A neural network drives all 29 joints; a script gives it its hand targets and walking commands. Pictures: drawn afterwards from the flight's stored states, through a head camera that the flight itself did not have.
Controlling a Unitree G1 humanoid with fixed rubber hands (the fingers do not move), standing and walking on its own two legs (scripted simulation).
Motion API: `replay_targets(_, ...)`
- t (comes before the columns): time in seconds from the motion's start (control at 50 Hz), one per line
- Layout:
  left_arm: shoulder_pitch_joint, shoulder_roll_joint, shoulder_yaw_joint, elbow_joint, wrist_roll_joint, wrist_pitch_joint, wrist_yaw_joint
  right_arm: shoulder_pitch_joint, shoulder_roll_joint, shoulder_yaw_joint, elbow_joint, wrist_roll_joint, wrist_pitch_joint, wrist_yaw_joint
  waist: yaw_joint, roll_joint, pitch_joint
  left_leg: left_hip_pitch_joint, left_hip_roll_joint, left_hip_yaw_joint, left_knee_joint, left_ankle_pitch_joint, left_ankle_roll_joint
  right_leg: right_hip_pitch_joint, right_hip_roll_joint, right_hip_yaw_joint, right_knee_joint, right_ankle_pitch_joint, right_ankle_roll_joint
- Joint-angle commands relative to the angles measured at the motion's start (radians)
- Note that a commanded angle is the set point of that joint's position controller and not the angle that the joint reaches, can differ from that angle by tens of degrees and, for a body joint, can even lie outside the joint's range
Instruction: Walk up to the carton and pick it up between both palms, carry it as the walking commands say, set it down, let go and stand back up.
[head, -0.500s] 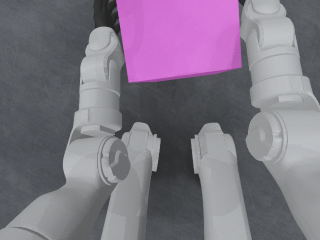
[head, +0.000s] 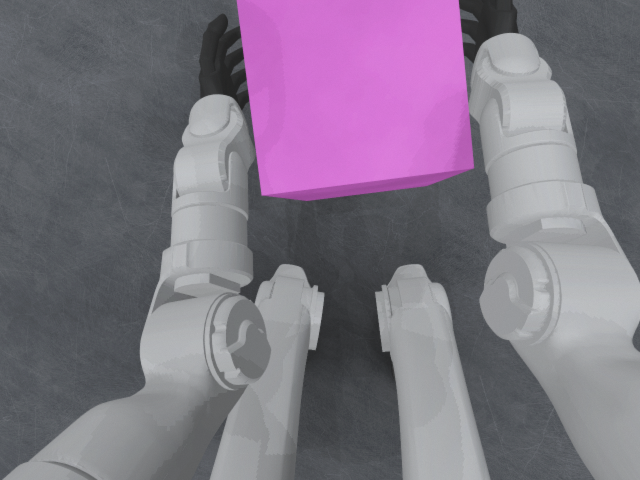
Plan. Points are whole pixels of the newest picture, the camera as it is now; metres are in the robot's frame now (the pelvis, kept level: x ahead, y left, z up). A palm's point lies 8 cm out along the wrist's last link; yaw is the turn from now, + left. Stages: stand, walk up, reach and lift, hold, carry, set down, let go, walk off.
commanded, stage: reach and lift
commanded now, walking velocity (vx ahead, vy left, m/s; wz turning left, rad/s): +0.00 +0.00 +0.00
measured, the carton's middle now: (352, 78) +0.54 -0.02 -0.16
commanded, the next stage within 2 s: none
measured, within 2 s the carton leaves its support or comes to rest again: neither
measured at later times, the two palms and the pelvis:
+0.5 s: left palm (194, 96) +0.48 +0.12 -0.02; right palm (525, 27) +0.52 -0.15 -0.01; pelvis +0.00 +0.00 +0.05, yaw -1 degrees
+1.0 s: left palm (147, 90) +0.46 +0.13 +0.05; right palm out of the picture +0.50 -0.15 +0.06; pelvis +0.02 +0.00 +0.11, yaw -2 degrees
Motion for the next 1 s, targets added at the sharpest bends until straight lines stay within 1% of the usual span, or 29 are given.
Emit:
replay_targets(0.0,-0.811,-0.957,-0.558,-0.016,-0.123,-0.031,-0.211,-0.465,1.145,0.392,0.072,0.113,0.000,0.214,0.027,-0.074,-1.147,0.501,-0.051,0.148,-0.156,0.249,0.031,0.713,0.020,-0.111,-0.193,0.301,0.003)
replay_targets(0.5,-0.676,-1.008,-0.565,-0.011,-0.100,-0.029,-0.219,-0.339,1.221,0.393,0.083,0.091,0.000,0.205,0.029,-0.074,-1.098,0.634,-0.050,0.130,-0.326,0.229,0.033,0.847,0.022,-0.098,-0.364,0.268,0.008)
replay_targets(0.98,-0.479,-1.048,-0.610,-0.037,-0.089,-0.055,-0.223,-0.161,1.270,0.429,0.061,0.076,-0.031,0.201,0.027,-0.057,-1.010,0.831,-0.046,0.095,-0.520,0.278,0.036,1.035,0.018,-0.073,-0.558,0.294,0.002)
